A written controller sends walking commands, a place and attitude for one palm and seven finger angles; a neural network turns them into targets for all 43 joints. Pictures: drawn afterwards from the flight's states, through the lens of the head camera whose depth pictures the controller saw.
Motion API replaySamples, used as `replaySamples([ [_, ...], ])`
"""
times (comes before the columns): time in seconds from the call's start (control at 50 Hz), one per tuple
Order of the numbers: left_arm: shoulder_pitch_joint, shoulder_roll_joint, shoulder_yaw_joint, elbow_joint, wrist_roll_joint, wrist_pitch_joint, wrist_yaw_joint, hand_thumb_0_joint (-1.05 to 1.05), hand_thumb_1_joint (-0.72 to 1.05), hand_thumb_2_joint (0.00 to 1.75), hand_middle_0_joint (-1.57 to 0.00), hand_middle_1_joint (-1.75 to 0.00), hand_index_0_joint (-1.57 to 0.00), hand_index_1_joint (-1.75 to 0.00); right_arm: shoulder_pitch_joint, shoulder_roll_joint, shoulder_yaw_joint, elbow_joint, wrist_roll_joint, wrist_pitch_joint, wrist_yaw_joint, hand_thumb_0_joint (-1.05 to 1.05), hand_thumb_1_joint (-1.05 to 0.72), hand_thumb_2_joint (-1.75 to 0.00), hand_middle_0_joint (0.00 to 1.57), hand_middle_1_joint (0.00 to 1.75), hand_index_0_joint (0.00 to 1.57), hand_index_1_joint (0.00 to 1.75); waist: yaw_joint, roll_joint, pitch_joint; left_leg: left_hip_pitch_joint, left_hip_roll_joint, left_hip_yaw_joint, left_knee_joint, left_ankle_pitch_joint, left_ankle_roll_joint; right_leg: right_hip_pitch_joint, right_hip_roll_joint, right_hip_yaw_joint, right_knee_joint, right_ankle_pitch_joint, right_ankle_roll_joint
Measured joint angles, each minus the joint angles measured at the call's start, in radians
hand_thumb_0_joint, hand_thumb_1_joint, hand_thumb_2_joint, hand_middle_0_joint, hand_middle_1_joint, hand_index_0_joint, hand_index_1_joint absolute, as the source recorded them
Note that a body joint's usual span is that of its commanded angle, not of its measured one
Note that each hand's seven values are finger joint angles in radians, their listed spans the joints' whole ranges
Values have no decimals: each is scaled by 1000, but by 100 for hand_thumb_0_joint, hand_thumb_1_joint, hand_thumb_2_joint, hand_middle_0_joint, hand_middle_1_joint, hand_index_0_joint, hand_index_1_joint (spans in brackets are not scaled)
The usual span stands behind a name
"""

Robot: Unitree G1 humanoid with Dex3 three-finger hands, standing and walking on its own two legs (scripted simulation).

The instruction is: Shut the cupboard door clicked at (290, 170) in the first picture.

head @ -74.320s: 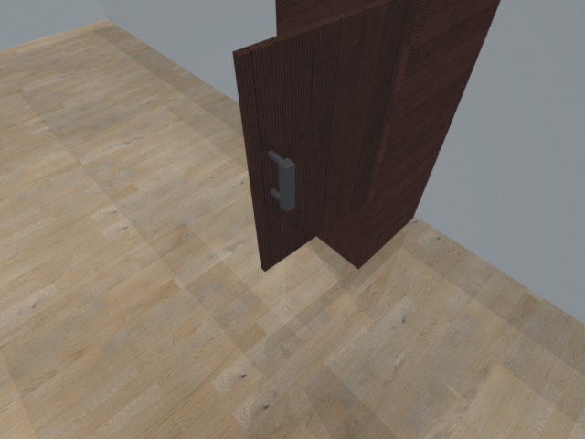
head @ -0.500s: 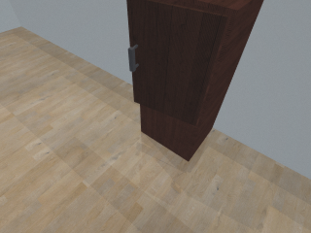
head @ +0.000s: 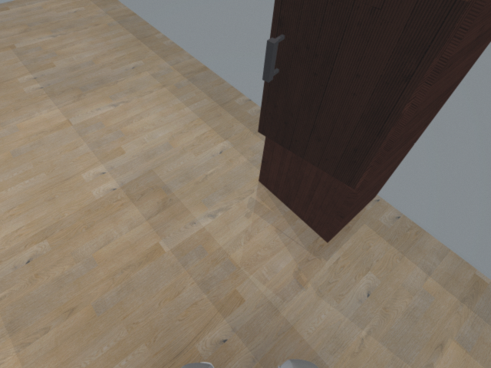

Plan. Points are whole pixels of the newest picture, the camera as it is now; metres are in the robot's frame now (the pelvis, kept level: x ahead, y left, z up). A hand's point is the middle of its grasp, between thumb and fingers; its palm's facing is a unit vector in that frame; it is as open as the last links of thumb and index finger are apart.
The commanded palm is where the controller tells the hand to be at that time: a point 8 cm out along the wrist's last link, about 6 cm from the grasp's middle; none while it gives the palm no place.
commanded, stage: walk to a spot facing it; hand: left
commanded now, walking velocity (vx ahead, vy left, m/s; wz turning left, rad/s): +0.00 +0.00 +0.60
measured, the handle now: (274, 58) +0.90 -0.06 +0.00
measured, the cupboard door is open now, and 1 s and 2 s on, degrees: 9 9 9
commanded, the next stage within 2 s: turn to face it in 1.96 s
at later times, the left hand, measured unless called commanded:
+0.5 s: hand out of the picture +0.02 +0.16 -0.14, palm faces +0.31 -0.90 -0.32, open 7.4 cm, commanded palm none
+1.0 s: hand out of the picture -0.03 +0.17 -0.15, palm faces +0.63 -0.72 -0.30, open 7.4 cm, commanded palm none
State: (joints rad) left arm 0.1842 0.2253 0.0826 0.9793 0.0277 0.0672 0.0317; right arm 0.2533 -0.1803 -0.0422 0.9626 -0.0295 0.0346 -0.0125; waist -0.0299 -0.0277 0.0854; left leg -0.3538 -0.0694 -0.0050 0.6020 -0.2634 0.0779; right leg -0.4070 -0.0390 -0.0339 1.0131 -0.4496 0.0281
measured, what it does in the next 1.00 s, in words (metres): steps on the spot, turning left: right foot, then left foot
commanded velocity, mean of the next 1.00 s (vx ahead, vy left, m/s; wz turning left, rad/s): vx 0.06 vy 0.00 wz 0.60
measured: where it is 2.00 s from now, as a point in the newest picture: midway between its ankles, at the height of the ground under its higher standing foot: (179, 350)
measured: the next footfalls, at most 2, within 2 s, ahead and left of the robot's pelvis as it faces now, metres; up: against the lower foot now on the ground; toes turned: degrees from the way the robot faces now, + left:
right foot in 0.34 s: +0.05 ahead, -0.18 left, +0.00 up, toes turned +18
left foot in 0.68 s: +0.00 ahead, +0.08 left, +0.00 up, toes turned +33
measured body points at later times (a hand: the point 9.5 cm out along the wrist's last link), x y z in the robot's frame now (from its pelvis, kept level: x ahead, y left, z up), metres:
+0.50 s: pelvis +0.01 -0.07 +0.01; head +0.07 -0.07 +0.45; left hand +0.00 +0.21 -0.12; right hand +0.15 -0.31 -0.14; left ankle -0.05 +0.06 -0.65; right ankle +0.01 -0.20 -0.73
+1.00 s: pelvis +0.05 -0.06 -0.01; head +0.08 -0.04 +0.44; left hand -0.07 +0.21 -0.13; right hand +0.28 -0.19 -0.15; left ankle -0.04 +0.06 -0.73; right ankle +0.13 -0.14 -0.73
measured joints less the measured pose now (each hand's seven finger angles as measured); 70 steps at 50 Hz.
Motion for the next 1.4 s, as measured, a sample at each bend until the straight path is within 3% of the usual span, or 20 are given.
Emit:
replaySamples([
  [0.08, -38, 16, 1, -40, -1, -17, -9, 0, 91, 90, -20, -30, -20, -30, -3, -18, 1, -10, 2, -5, -5, 1, -90, -89, 20, 30, 20, 30, -1, 14, -7, 21, -11, -55, -116, 78, -2, -53, 11, 44, 57, 67, 25],
  [0.18, -75, 29, -4, -83, -2, -21, -12, 0, 91, 90, -20, -30, -20, -30, -9, -40, -9, -19, 1, 3, 0, 1, -90, -89, 20, 30, 20, 30, -9, 33, -16, 23, -17, -134, -173, 125, -21, -37, 18, 70, -43, 59, 39],
  [0.26, -93, 29, -12, -106, -6, -19, -11, 0, 91, 90, -20, -30, -20, -30, -16, -58, -22, -31, -1, 16, 6, 1, -90, -89, 20, 30, 20, 30, -20, 52, -17, 5, -27, -201, -168, 136, -44, 15, 39, 82, -189, 39, 33],
  [0.32, -77, 30, -20, -126, -10, -30, -12, 0, 91, 90, -20, -30, -20, -30, -17, -70, -34, -41, 5, 28, 10, 1, -90, -89, 20, 30, 20, 30, -15, 58, -26, -26, -46, -241, -124, 120, -70, 106, 52, 83, -409, 90, 16],
  [0.36, -52, 37, -20, -134, -3, -41, -7, 0, 91, 90, -20, -30, -20, -30, -23, -74, -45, -48, 10, 34, 14, 1, -90, -89, 20, 30, 20, 30, 2, 36, -35, -101, -65, -200, 41, -43, -90, 133, 31, 107, -506, 110, -24],
  [0.4, -40, 13, -29, -116, -2, -26, -2, 0, 91, 90, -20, -30, -20, -30, -32, -96, -59, -54, 4, 41, 16, 1, -90, -89, 20, 30, 20, 30, -12, 74, -19, -172, -45, -151, 292, -148, -98, 140, 33, 64, -471, 117, -25],
  [0.44, -15, -2, -32, -104, -3, -24, 2, 0, 91, 90, -20, -30, -20, -30, -35, -104, -60, -57, 3, 42, 23, 1, -91, -89, 20, 30, 20, 30, -16, 77, -9, -199, -13, -84, 457, -165, -110, 167, 16, 39, -475, 111, -22],
  [0.48, 9, -10, -34, -97, -2, -33, 3, 0, 90, 90, -20, -30, -20, -30, -40, -100, -54, -62, 8, 41, 29, 1, -91, -89, 19, 30, 20, 30, -19, 59, 3, -185, 20, -35, 496, -174, -123, 192, -8, 18, -481, 104, -21],
  [0.62, 73, -15, -33, -98, 4, -52, -4, 0, 90, 90, -20, -30, -20, -30, -93, -75, -26, -66, 18, 44, 42, 1, -91, -89, 19, 29, 20, 30, 15, 5, 45, -46, 76, 50, 217, -183, -116, 236, -85, -85, -439, 45, 0],
  [0.68, 111, 0, -25, -94, -3, -47, -7, 0, 90, 90, -20, -30, -20, -30, -117, -73, -14, -86, 16, 25, 46, 1, -91, -89, 19, 30, 20, 30, 29, -6, 41, 41, 77, 71, 7, -13, -86, 204, -108, -122, -330, -7, 18],
  [0.74, 105, 30, -14, -73, -7, -13, -4, 0, 90, 90, -20, -30, -20, -30, -144, -55, -8, -96, 13, 2, 40, 1, -91, -89, 19, 30, 20, 30, 45, -36, 51, 21, 58, 58, 57, -55, -61, 83, -96, -51, -46, -115, 31],
  [0.8, 77, 40, -4, -62, -7, 8, -6, 1, 91, 90, -20, -30, -20, -30, -144, -45, 1, -105, 7, -3, 22, 1, -91, -89, 20, 30, 20, 30, 47, -29, 45, 31, 51, 23, 25, -50, -65, -8, -65, -12, 74, -76, 37],
  [0.88, 44, 36, -2, -90, -7, -1, -19, 1, 91, 90, -20, -30, -20, -30, -133, -44, 5, -100, 1, 3, 17, 1, -90, -89, 20, 30, 20, 30, 43, 2, 31, 48, 49, -32, -32, -12, -72, -41, -42, 5, -18, -23, 39],
  [0.98, 39, 25, -11, -127, 1, -36, -40, 1, 91, 90, -20, -30, -20, -30, -89, -49, -1, -85, -1, 20, 25, 1, -90, -89, 20, 30, 20, 30, 29, 43, -12, 34, 46, -104, 10, -50, -83, 55, -4, -16, -306, 40, 29],
  [1.04, 56, 12, -21, -140, 9, -69, -36, 0, 91, 90, -20, -30, -20, -30, -62, -60, -17, -67, 5, 31, 29, 1, -90, -89, 20, 30, 20, 30, 34, 56, -32, -61, 30, -107, 269, -227, -73, 90, -8, -46, -362, 85, -21],
  [1.1, 94, -19, -26, -118, 8, -83, -25, 0, 91, 90, -20, -30, -20, -30, -56, -69, -29, -50, -1, 36, 43, 1, -90, -89, 20, 30, 20, 30, 31, 61, -41, -158, 46, -52, 532, -167, -80, 148, -26, -85, -414, 100, -35],
  [1.14, 117, -33, -28, -93, 7, -88, -23, 0, 91, 90, -20, -30, -20, -30, -53, -67, -33, -52, -1, 29, 53, 1, -91, -89, 20, 30, 20, 30, 18, 53, -44, -190, 73, -14, 571, -106, -89, 199, -40, -113, -481, 116, -29],
  [1.2, 144, -50, -31, -63, 7, -102, -23, 0, 90, 90, -20, -30, -20, -30, -55, -57, -33, -57, 3, 23, 62, 1, -91, -89, 19, 30, 20, 30, 11, 33, -35, -203, 103, 26, 507, -68, -94, 268, -63, -160, -560, 127, -20],
  [1.3, 184, -65, -32, -31, 9, -115, -23, 0, 90, 90, -20, -30, -20, -30, -91, -40, -22, -56, 4, 21, 72, 1, -91, -89, 19, 29, 20, 30, 36, 12, 3, -183, 122, 78, 298, -53, -77, 353, -91, -243, -599, 95, 10],
  [1.4, 242, -51, -25, 3, 4, -105, -31, 0, 90, 90, -20, -30, -20, -30, -140, -32, -2, -89, 2, -11, 76, 1, -91, -89, 19, 30, 20, 30, 63, -17, 29, -65, 86, 147, 31, -59, -24, 364, -155, -285, -439, -24, 52],
])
